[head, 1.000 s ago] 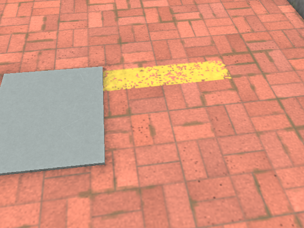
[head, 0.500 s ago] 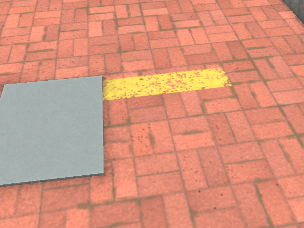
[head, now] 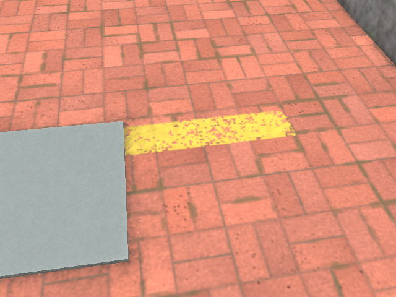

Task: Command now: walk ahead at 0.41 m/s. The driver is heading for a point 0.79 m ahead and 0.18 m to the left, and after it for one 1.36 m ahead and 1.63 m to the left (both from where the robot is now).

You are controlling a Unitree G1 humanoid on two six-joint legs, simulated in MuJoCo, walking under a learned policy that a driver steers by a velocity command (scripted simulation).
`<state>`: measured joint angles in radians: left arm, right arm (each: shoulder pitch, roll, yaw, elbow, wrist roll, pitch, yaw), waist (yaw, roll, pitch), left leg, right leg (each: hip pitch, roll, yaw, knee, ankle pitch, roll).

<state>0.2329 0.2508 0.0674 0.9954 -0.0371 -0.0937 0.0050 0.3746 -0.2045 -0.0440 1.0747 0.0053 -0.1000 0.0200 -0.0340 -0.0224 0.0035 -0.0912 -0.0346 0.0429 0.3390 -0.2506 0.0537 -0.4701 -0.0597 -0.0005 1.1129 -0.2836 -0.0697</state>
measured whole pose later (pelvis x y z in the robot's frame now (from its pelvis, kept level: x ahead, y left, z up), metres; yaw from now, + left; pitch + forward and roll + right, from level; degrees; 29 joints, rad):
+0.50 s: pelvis +0.26 -0.08 -0.01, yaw +2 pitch +0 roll -1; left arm 0.19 0.23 0.06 0.97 0.01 -0.11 -0.04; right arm 0.27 -0.26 -0.06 0.97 0.04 -0.08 -0.02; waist 0.01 0.04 0.04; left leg -0.51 0.08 -0.05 1.19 -0.29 0.06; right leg -0.26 0.03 -0.11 0.41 -0.15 -0.07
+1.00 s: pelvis +0.54 +0.00 -0.02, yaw +19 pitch +1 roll +0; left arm 0.25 0.27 0.05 0.91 -0.02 -0.11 0.00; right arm 0.14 -0.27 -0.08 0.78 0.02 -0.06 0.04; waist 0.01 0.00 0.06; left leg -0.43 -0.08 0.05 0.59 -0.19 0.11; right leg -0.28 -0.04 -0.02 1.23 -0.44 -0.01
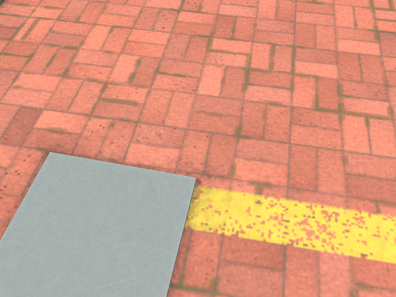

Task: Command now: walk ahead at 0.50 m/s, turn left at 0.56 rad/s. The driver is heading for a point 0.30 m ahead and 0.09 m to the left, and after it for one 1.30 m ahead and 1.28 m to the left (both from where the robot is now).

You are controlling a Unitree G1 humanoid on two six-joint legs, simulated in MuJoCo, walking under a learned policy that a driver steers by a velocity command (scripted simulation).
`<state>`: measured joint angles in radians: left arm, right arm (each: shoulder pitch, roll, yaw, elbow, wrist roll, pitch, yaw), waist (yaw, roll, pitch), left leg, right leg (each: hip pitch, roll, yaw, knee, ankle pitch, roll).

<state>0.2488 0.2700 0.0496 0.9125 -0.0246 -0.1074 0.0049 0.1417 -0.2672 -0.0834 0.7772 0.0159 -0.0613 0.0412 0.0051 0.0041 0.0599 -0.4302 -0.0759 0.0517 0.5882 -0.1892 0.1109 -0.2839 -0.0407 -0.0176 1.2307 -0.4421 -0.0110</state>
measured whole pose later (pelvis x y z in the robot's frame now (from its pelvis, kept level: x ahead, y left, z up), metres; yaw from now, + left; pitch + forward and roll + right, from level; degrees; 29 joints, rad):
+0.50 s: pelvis +0.29 -0.04 +0.01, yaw +18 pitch +2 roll -1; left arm 0.14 0.26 0.06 0.74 0.01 -0.11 -0.01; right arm 0.33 -0.29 -0.07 0.73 0.03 -0.03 -0.01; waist -0.02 0.03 0.01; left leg -0.42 -0.03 -0.10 1.21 -0.42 0.02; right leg -0.38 0.02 -0.04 0.52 -0.18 -0.02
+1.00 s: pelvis +0.51 +0.10 +0.01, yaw +35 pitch +1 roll +0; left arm 0.27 0.30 0.06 0.82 -0.02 -0.09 -0.01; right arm 0.15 -0.29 -0.07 0.60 0.02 -0.04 0.04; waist 0.03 -0.01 0.06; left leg -0.49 -0.05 0.04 0.67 -0.21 0.09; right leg -0.28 -0.07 -0.02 1.14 -0.44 0.00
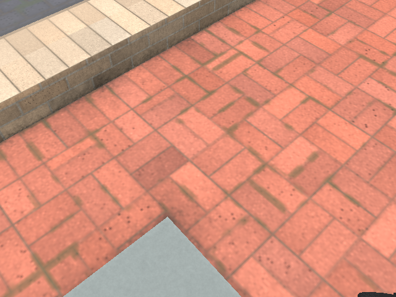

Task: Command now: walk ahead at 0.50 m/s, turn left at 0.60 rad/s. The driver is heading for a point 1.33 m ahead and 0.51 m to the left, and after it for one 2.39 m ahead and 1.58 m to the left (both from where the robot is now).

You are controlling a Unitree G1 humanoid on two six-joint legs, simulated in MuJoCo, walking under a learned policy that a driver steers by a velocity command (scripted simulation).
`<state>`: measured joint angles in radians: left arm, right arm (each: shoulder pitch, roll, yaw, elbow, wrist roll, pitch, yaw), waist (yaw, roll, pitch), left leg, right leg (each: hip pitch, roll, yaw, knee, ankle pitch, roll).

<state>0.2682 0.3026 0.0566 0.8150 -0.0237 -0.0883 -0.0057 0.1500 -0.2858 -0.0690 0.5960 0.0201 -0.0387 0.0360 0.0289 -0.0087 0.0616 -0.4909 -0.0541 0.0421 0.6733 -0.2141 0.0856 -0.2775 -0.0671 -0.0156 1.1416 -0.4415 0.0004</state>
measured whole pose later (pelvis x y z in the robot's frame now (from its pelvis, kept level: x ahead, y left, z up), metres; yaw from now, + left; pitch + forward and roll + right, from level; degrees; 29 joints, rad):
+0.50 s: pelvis +0.28 -0.04 +0.02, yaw +16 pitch +2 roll -1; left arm 0.18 0.26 0.06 0.73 0.01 -0.11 -0.03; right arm 0.34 -0.30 -0.06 0.68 0.03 -0.03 -0.01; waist 0.00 0.04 -0.01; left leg -0.42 -0.04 -0.10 1.19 -0.41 0.03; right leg -0.36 0.03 -0.01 0.53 -0.20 -0.03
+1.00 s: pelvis +0.50 +0.09 +0.02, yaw +20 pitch +2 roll +0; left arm 0.30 0.31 0.05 0.84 -0.02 -0.08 -0.01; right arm 0.18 -0.27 -0.04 0.66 0.00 -0.07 0.03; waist 0.03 -0.03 0.02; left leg -0.34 -0.04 0.04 0.46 -0.16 0.06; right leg -0.41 -0.07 0.02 1.08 -0.36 -0.01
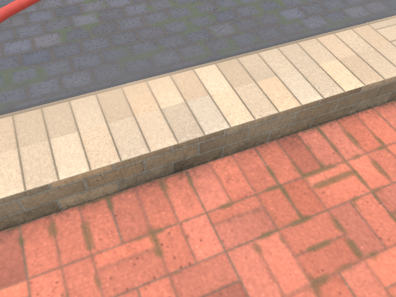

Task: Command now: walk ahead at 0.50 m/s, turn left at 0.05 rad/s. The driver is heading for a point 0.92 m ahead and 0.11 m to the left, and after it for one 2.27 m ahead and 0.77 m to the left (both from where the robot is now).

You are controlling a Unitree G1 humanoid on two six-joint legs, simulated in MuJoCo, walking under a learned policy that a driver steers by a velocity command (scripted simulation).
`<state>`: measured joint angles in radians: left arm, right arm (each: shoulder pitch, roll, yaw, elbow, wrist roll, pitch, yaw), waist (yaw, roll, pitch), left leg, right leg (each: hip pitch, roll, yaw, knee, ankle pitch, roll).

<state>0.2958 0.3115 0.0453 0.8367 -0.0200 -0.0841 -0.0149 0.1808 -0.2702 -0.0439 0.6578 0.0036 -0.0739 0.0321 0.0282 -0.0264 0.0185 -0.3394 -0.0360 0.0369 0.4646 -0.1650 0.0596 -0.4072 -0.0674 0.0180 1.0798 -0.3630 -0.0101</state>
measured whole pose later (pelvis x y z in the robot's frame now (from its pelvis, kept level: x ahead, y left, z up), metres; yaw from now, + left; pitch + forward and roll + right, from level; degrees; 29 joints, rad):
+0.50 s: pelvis +0.28 -0.07 -0.03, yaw -1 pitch +3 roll +1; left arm 0.11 0.28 0.03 0.75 -0.01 -0.09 -0.05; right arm 0.37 -0.30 -0.05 0.85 0.02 -0.07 0.00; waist -0.04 0.00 0.02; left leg -0.26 -0.01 -0.05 1.10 -0.50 0.01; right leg -0.41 0.02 -0.02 0.54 -0.17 -0.06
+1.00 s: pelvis +0.55 -0.04 -0.03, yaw +4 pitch +2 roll +0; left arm 0.31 0.31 0.05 0.88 0.01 -0.05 0.01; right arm 0.06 -0.28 -0.04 0.73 0.01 -0.09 0.04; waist 0.05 0.00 0.03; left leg -0.47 -0.05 0.03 0.54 -0.11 0.08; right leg -0.08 0.02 -0.03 0.79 -0.46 -0.02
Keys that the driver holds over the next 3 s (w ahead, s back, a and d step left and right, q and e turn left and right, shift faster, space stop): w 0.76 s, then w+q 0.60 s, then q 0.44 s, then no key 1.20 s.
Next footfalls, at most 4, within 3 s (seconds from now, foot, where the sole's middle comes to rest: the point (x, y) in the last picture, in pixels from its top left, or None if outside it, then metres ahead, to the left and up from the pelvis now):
0.42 right None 0.38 -0.16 -0.79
0.94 left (192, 237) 0.69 0.05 -0.79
1.38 right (236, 190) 0.90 -0.12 -0.79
1.86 left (166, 204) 0.83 0.16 -0.79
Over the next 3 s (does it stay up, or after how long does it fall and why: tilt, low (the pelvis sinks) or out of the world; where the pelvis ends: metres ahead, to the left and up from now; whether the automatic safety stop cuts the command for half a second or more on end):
stays up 0.85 0.01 -0.01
